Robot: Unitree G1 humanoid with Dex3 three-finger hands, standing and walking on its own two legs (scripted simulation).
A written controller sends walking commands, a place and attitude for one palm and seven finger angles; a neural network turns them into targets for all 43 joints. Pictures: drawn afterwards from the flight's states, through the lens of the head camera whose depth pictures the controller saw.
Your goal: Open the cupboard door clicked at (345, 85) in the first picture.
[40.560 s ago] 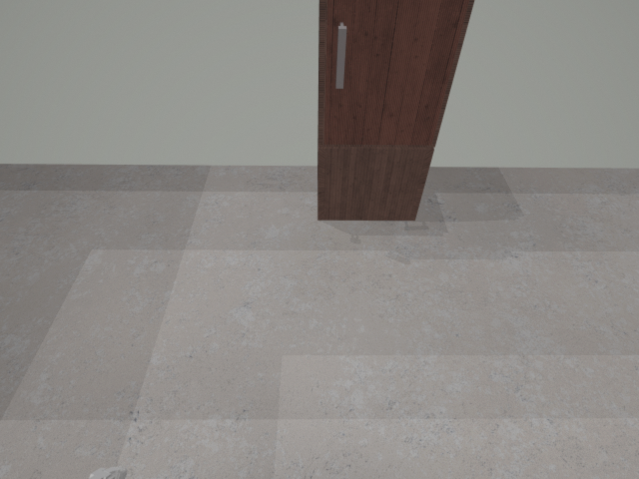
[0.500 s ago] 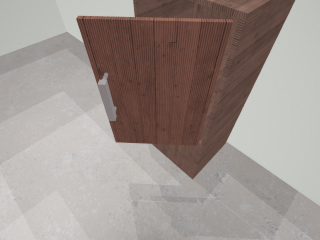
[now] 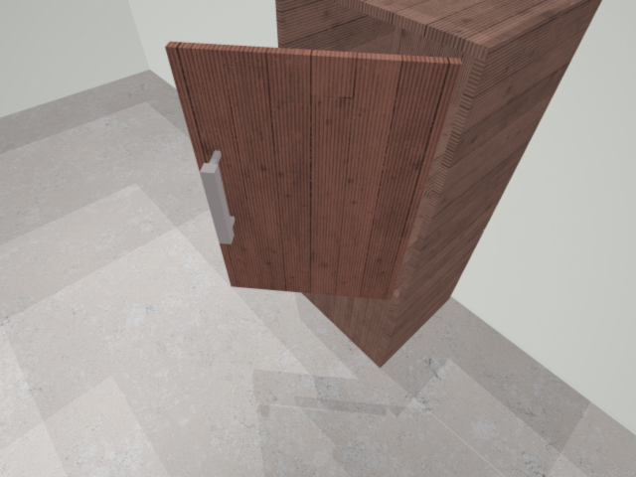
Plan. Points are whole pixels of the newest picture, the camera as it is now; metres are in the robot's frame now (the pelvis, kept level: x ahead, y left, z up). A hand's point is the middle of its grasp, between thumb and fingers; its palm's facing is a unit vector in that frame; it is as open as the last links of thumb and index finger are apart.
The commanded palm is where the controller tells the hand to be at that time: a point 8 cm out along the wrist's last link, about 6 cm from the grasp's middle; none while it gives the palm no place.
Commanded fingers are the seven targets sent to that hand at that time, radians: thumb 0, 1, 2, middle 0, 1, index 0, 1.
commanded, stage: look again from close up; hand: left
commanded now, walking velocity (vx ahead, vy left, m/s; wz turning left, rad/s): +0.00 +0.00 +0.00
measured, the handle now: (221, 199) +0.56 +0.22 -0.01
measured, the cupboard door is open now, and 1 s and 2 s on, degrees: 42 42 42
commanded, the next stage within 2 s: raise the hand with hooked fingers in 0.48 s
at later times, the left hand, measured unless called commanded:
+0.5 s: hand out of the picture +0.02 +0.22 -0.17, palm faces +0.00 -0.97 -0.22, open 7.4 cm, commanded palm none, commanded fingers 0.00 0.90 0.90 -0.20 -0.30 -0.20 -0.30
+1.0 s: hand (160, 453) +0.16 +0.21 -0.07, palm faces +0.01 -1.00 -0.01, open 8.6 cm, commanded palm +0.14 +0.28 -0.05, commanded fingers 0.00 0.39 0.68 -0.24 -0.63 -0.24 -0.63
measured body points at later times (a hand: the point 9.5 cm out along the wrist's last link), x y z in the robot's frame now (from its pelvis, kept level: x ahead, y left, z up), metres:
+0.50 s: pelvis +0.00 +0.04 +0.00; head +0.01 +0.03 +0.45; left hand +0.02 +0.27 -0.15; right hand +0.00 -0.18 -0.16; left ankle +0.01 +0.13 -0.74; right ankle -0.02 -0.08 -0.74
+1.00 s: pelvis -0.03 +0.01 -0.09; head +0.02 +0.03 +0.36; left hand +0.15 +0.27 -0.06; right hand +0.22 -0.23 -0.11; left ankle +0.01 +0.13 -0.74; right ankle -0.02 -0.08 -0.74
